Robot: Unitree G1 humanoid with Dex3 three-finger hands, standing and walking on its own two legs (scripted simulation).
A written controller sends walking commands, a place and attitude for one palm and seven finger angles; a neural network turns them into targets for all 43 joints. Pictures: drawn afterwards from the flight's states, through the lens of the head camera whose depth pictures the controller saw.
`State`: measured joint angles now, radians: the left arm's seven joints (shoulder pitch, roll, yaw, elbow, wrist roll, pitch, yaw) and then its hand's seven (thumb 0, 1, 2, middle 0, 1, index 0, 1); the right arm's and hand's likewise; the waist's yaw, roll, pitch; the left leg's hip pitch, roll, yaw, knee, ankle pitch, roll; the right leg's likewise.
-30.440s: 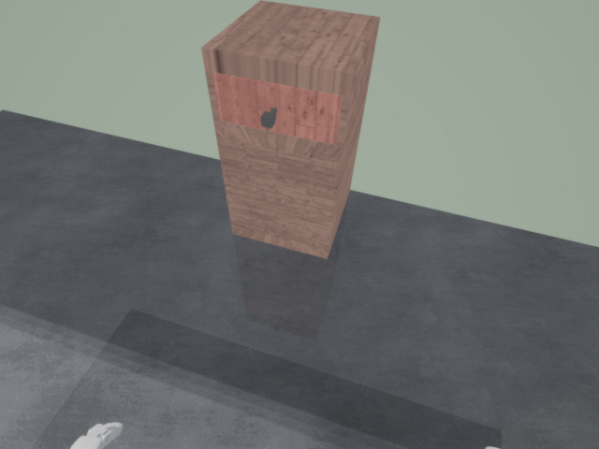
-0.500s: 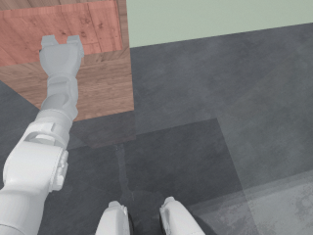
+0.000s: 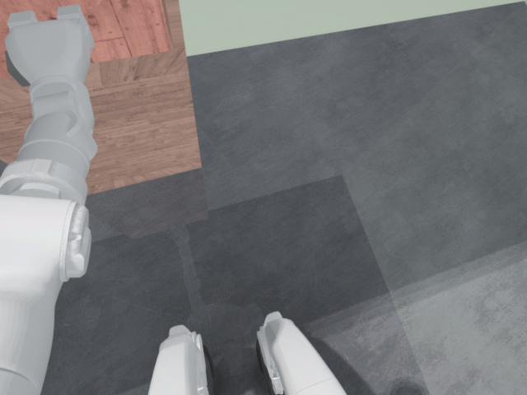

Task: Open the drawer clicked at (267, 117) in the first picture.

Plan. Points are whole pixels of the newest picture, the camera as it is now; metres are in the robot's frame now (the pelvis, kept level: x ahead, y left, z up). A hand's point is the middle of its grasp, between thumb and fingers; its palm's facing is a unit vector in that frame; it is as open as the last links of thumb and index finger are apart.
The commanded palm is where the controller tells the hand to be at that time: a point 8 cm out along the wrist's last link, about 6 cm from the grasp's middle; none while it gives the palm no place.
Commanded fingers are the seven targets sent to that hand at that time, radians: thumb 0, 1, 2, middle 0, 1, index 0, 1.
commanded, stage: pull the drawer open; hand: left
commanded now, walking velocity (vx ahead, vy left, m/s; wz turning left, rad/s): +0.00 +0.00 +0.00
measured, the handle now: (25, 55) +0.62 +0.22 +0.00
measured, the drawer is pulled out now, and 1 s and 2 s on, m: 0.01 0.01 0.01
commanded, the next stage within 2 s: open the thumb to release the handle in 0.98 s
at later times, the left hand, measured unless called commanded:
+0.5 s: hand (70, 80) +0.59 +0.18 -0.02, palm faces +0.00 -0.03 -1.00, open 4.8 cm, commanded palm +0.59 +0.16 +0.02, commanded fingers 0.00 0.90 0.90 -0.40 -1.35 -0.40 -1.35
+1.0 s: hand (70, 88) +0.57 +0.17 -0.01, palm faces -0.04 -0.04 -1.00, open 4.8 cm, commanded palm +0.57 +0.18 +0.02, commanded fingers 0.00 0.90 0.90 -0.40 -1.35 -0.40 -1.35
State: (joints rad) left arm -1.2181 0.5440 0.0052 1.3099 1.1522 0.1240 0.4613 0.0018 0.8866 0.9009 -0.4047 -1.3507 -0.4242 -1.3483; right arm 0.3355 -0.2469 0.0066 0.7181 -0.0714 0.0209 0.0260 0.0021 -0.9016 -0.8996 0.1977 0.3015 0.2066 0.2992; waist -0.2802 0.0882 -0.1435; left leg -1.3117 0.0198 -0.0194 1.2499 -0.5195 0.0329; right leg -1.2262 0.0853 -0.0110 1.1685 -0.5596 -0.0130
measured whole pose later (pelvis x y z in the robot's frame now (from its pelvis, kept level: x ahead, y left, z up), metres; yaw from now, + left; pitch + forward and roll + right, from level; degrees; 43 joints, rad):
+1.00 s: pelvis -0.03 +0.01 -0.01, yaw -2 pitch +35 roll -5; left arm -1.21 0.60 -0.01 1.23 1.13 0.08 0.35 0.00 0.89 0.90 -0.34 -1.32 -0.42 -1.35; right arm 0.37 -0.24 0.04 0.68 -0.04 0.04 0.03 0.00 -0.90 -0.90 0.20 0.30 0.21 0.30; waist -0.28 0.11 -0.13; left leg -1.37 0.03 -0.02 1.28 -0.53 0.04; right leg -1.29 0.10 -0.01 1.20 -0.53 0.00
